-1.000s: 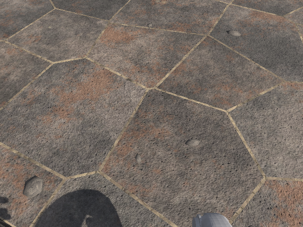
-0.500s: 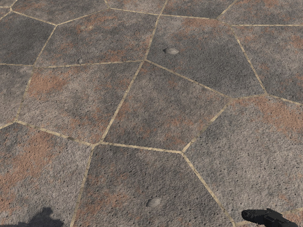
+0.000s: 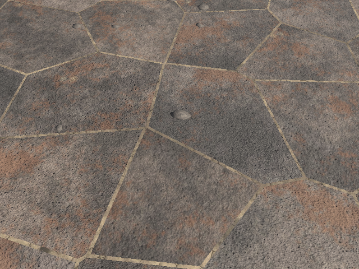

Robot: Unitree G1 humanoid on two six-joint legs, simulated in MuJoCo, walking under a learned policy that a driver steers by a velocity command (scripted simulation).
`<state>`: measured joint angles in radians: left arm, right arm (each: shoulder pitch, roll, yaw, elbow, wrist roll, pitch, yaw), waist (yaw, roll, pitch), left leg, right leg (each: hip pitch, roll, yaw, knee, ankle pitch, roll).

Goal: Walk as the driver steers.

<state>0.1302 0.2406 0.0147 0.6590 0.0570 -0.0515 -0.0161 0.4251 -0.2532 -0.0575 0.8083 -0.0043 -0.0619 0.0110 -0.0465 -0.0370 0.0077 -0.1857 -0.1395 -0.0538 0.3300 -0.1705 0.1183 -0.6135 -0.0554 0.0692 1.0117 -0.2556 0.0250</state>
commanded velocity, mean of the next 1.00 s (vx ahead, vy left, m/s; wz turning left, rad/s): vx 0.50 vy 0.00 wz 0.54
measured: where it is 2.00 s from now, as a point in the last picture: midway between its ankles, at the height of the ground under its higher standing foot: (88, 160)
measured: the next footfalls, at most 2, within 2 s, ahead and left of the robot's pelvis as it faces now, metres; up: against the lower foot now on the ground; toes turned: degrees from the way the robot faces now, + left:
right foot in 0.24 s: +0.30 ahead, -0.12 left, +0.00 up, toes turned +11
left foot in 0.76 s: +0.47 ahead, +0.19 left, +0.00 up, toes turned +31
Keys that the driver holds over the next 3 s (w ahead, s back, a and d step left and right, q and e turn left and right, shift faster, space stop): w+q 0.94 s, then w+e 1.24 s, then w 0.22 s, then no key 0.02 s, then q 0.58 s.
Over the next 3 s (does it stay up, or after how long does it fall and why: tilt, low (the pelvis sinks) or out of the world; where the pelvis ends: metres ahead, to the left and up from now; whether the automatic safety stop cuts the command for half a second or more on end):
stays up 1.39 0.36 -0.01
